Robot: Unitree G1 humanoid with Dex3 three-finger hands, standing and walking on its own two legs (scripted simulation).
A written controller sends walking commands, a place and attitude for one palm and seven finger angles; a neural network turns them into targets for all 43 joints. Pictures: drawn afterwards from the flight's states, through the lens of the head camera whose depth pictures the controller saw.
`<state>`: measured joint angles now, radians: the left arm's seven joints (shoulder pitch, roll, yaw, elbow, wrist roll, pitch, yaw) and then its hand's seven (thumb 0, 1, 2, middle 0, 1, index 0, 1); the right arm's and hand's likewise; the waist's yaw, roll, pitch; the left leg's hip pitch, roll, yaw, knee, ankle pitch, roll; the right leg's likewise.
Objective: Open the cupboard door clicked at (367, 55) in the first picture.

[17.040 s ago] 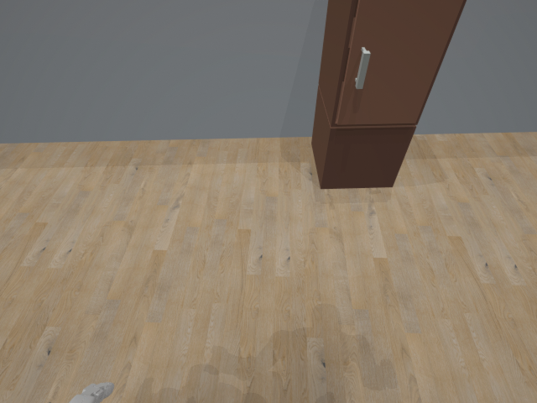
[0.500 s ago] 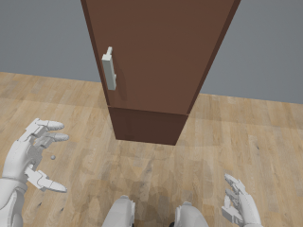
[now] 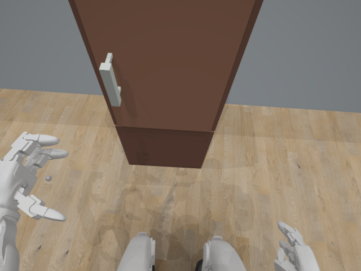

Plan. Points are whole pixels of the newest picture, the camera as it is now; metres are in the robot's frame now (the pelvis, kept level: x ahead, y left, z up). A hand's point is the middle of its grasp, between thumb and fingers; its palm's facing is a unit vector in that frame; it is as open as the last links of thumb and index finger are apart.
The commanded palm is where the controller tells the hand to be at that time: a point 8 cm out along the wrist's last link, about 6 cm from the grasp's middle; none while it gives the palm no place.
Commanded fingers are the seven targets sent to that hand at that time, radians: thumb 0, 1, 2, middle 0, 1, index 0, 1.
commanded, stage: raise the hand with hooked fingers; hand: left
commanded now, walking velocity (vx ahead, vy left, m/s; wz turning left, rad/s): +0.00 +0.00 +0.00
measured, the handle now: (113, 80) +0.56 +0.21 +0.02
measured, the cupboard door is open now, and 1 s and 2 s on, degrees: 0 0 0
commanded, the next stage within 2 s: move the hooked fingers beside the handle in 0.20 s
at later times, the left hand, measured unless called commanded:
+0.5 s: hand (48, 171) +0.30 +0.28 +0.04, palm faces +0.01 -1.00 -0.05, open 14.0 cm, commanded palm +0.29 +0.32 +0.04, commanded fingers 0.00 -0.50 0.30 -0.30 -1.20 -0.30 -1.20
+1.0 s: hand (67, 133) +0.38 +0.27 +0.04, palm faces -0.03 -1.00 -0.04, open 14.0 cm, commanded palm +0.37 +0.32 +0.04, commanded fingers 0.00 -0.50 0.30 -0.30 -1.20 -0.30 -1.20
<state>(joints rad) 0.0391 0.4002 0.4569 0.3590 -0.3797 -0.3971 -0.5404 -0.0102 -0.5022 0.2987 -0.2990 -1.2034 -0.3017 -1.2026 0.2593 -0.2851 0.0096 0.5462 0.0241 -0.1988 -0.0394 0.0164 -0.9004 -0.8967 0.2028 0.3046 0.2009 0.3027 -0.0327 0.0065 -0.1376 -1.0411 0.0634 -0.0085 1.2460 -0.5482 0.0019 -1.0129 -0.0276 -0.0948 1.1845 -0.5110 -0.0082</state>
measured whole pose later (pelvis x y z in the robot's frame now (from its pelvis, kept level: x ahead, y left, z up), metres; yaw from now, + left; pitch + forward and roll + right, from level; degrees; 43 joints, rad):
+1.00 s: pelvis +0.00 +0.01 +0.00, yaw -1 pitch +23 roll -3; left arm -0.39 0.48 0.47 0.74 -0.27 -0.40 -0.52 -0.01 -0.50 0.30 -0.30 -1.20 -0.30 -1.20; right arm 0.28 -0.28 0.03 0.61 0.02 -0.12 -0.04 0.01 -0.90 -0.90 0.20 0.30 0.20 0.30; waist -0.07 0.01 -0.14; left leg -1.11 0.06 0.00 1.25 -0.54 0.01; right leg -1.08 -0.03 -0.08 1.19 -0.50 0.00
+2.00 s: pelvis -0.01 +0.01 -0.03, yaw -3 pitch +30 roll -6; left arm -0.95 0.81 0.61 1.17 -0.08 -0.36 -0.50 -0.01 -0.50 0.30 -0.30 -1.20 -0.30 -1.20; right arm 0.33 -0.29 0.08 0.60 -0.02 0.04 -0.02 0.01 -0.90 -0.90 0.20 0.30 0.20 0.30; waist -0.21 0.03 -0.11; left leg -1.36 0.09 -0.02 1.38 -0.56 0.02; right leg -1.32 0.00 -0.10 1.27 -0.48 0.00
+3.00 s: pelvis -0.01 +0.01 -0.02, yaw -2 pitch +29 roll -5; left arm -0.88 0.68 0.52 1.14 -0.11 -0.40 -0.44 -0.01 -0.50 0.30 -0.30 -1.20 -0.30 -1.20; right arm 0.31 -0.28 0.07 0.61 -0.01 0.07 -0.01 0.01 -0.90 -0.90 0.20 0.30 0.20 0.30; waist -0.19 0.03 -0.11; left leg -1.28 0.08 -0.02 1.33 -0.55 0.01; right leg -1.24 0.00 -0.09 1.23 -0.49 0.00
